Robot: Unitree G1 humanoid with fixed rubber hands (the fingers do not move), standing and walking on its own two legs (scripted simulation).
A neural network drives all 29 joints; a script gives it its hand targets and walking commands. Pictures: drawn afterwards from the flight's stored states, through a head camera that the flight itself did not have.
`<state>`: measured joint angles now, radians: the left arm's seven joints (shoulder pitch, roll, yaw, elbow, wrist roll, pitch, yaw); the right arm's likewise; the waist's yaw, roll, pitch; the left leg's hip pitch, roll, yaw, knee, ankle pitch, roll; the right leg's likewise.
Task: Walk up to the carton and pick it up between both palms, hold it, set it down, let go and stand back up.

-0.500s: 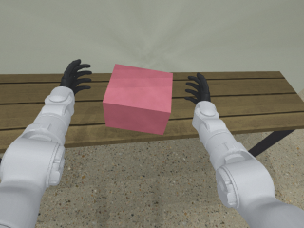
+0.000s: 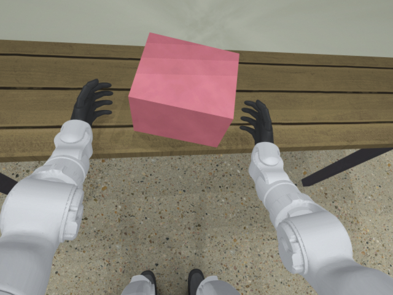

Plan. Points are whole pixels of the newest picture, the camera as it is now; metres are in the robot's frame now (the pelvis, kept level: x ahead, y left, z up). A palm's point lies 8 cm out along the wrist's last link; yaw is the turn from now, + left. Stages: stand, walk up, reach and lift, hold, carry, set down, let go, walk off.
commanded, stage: reach and lift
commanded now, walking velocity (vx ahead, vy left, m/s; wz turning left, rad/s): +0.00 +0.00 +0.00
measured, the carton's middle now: (185, 93) +0.55 -0.01 -0.04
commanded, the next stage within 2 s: none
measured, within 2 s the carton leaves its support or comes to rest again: neither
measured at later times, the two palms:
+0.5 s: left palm (84, 116) +0.47 +0.20 -0.02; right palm (250, 139) +0.41 -0.14 +0.00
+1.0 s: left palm (102, 125) +0.46 +0.17 -0.03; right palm (246, 143) +0.41 -0.14 -0.01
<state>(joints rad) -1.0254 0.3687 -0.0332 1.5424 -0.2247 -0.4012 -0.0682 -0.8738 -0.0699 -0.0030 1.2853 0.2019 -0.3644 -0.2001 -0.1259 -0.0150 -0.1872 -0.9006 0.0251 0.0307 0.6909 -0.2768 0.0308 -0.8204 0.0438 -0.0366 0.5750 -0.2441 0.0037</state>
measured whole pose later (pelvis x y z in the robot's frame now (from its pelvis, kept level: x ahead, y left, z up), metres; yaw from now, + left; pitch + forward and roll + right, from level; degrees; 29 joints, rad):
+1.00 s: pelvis -0.02 +0.01 -0.01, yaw -1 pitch +31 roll -5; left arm -1.08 0.26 0.19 1.59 0.03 -0.57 -0.01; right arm -0.93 0.07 -0.61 1.28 -0.36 -0.56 -0.16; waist -0.11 0.01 -0.18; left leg -1.03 0.03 0.03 0.77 -0.28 0.06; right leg -0.94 0.04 -0.04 0.63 -0.23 0.01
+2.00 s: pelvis -0.02 +0.01 -0.01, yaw -1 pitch +32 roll -5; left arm -1.09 0.24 0.19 1.61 0.03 -0.64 0.01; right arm -0.90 0.07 -0.62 1.28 -0.32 -0.67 -0.16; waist -0.09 0.01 -0.17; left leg -1.03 0.03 0.03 0.77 -0.29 0.06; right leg -0.94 0.04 -0.04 0.63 -0.24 0.01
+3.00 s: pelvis -0.01 +0.01 -0.01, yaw -1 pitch +32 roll -5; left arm -0.99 0.20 0.10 1.63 -0.01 -0.61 0.07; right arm -0.80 0.07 -0.47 1.35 -0.13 -0.66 -0.16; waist -0.07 0.02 -0.28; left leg -1.03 0.03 0.03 0.77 -0.29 0.04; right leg -0.94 0.04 -0.04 0.63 -0.24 0.01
